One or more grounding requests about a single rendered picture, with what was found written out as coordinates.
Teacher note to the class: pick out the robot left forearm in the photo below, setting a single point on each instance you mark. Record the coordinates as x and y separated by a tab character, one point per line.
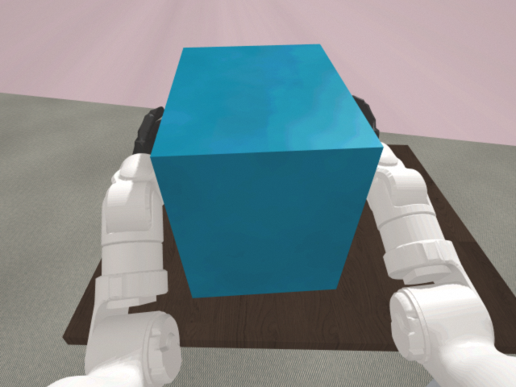
132	236

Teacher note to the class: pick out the carton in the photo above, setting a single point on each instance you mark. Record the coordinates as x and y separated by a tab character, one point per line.
264	162

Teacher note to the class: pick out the robot right forearm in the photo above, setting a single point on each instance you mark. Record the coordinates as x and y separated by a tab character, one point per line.
415	249

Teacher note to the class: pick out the right robot hand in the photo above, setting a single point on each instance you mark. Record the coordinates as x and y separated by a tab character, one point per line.
367	113

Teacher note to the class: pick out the table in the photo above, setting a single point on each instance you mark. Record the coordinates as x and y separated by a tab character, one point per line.
353	317

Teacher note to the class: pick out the robot left upper arm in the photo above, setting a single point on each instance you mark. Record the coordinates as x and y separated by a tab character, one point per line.
131	350

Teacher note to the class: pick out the robot right upper arm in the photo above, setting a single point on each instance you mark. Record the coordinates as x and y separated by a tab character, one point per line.
445	328

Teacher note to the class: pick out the left robot hand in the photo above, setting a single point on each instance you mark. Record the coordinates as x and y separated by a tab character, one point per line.
147	131

